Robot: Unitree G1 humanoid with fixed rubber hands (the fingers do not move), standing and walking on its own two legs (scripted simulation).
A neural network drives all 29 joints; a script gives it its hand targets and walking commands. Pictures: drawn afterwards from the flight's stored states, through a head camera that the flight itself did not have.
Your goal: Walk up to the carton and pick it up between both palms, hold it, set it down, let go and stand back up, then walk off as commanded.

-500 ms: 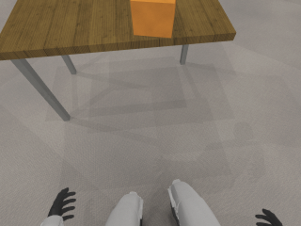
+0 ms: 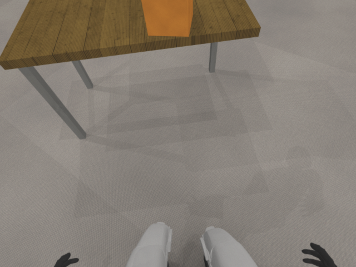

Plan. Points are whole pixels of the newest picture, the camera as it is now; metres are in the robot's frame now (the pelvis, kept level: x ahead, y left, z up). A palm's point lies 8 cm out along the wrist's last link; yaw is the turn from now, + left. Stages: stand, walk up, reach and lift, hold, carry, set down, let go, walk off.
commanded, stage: walk off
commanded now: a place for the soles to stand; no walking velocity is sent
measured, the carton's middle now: (169, 7) +1.00 -0.03 +0.01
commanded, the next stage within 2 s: stand in 0.94 s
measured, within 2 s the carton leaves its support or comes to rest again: neither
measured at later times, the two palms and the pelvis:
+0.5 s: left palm out of the picture -0.01 +0.35 -0.12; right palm out of the picture -0.05 -0.24 -0.09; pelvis -0.10 +0.06 +0.00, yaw -1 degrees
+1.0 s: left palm out of the picture +0.01 +0.34 -0.09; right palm out of the picture -0.06 -0.24 -0.10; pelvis -0.12 +0.06 +0.01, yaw +0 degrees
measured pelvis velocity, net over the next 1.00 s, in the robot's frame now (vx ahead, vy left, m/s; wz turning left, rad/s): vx -0.12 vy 0.06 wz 0.00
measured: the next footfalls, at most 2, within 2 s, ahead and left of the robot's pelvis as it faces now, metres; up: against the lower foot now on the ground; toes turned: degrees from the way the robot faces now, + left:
left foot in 0.24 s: -0.01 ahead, +0.18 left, +0.00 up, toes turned -6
right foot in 0.54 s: -0.03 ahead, -0.09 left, +0.00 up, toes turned +8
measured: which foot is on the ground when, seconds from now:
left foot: up 0.00-0.22, down 0.24-1.00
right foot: down 0.00-0.26, up 0.28-0.52, down 0.54-1.00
